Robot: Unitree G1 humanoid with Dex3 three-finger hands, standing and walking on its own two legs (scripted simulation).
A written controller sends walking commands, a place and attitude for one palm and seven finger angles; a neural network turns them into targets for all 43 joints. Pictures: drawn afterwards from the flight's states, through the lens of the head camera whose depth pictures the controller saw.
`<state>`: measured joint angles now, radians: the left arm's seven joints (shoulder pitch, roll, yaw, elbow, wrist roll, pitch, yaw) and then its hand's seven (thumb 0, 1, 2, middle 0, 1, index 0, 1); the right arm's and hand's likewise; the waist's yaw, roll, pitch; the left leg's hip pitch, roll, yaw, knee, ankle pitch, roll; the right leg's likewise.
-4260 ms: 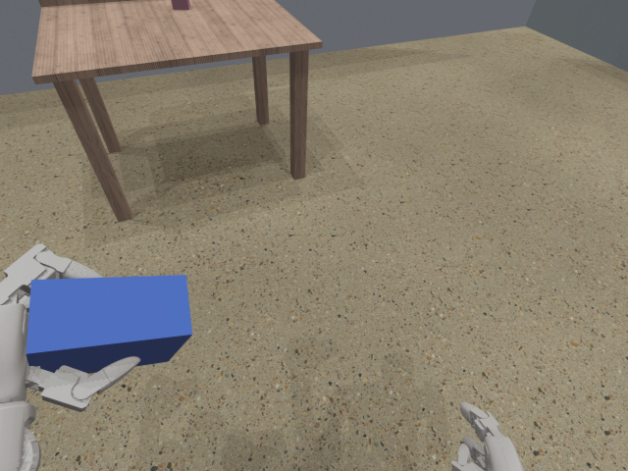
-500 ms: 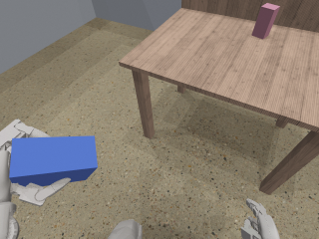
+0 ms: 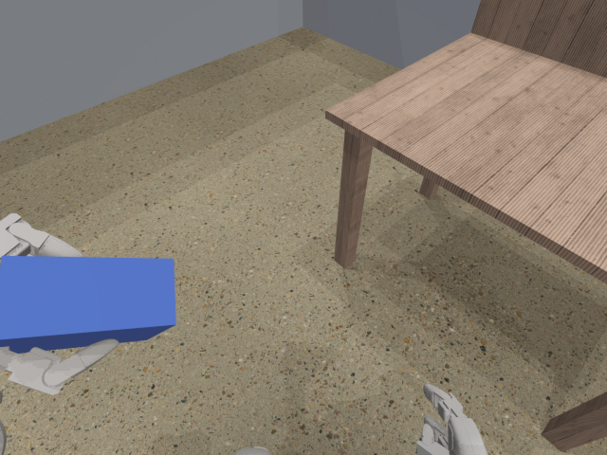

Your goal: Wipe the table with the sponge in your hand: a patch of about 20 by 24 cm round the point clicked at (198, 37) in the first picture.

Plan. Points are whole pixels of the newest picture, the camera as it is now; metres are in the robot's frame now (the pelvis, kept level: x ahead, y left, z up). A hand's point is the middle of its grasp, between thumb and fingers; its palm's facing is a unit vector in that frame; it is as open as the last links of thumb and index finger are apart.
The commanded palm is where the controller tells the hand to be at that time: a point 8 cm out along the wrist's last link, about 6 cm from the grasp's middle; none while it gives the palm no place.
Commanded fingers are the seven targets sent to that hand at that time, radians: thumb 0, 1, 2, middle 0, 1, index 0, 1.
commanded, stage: walk to a spot facing it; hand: left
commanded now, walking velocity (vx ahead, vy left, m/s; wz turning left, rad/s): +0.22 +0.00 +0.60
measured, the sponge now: (114, 305) +0.22 +0.20 +0.17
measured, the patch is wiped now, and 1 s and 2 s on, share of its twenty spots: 0.00 0.00 0.00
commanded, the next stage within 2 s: none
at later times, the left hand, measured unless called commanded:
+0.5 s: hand out of the picture +0.14 +0.30 +0.18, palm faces +0.62 -0.65 -0.43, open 10.4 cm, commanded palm +0.06 +0.32 +0.19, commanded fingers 0.00 0.10 1.30 -1.20 -1.60 -1.20 -1.60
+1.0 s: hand out of the picture +0.12 +0.28 +0.19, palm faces +0.73 -0.48 -0.48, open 10.4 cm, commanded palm +0.04 +0.30 +0.19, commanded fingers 0.00 0.10 1.30 -1.20 -1.60 -1.20 -1.60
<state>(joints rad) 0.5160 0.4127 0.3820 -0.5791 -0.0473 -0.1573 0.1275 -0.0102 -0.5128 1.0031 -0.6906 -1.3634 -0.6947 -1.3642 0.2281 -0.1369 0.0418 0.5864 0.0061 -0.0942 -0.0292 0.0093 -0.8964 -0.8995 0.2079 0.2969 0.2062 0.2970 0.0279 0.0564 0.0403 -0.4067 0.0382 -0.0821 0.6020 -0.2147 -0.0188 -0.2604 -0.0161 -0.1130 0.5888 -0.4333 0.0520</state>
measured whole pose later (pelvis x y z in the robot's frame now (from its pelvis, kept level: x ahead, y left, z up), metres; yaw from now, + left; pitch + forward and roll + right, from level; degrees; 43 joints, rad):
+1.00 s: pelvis +0.06 -0.03 +0.02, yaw +33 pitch +0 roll +4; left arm 0.52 0.39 0.36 -0.59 -0.03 -0.17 0.16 -0.01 -0.51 1.00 -0.69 -1.37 -0.69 -1.37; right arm 0.20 -0.28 -0.06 0.57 -0.01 -0.05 -0.07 0.01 -0.90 -0.90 0.20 0.30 0.20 0.30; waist 0.00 -0.05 0.09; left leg -0.43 0.08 0.15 0.79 -0.39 -0.03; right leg -0.24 -0.18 -0.29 0.52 -0.27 -0.02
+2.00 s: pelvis +0.14 -0.03 +0.01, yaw +66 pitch +1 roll -2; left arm 0.56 0.42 0.40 -0.65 -0.05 -0.18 0.12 -0.01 -0.51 1.01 -0.68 -1.37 -0.69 -1.37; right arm 0.23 -0.13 0.02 0.58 0.01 -0.10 -0.02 0.01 -0.90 -0.90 0.21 0.30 0.20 0.30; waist 0.00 0.04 0.07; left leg -0.35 0.06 -0.07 0.55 -0.22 -0.03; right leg -0.38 -0.04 -0.12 0.78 -0.46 0.09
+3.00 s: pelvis +0.19 -0.01 +0.01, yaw +98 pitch -2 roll +3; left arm 0.49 0.36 0.33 -0.54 -0.02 -0.16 0.13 -0.01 -0.52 1.01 -0.68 -1.38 -0.69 -1.37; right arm 0.17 -0.25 -0.02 0.62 -0.01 -0.05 -0.07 0.01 -0.90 -0.90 0.21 0.30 0.20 0.30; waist -0.01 -0.02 0.11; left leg -0.50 0.06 0.10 1.03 -0.40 -0.04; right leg -0.23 -0.16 -0.24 0.53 -0.26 -0.01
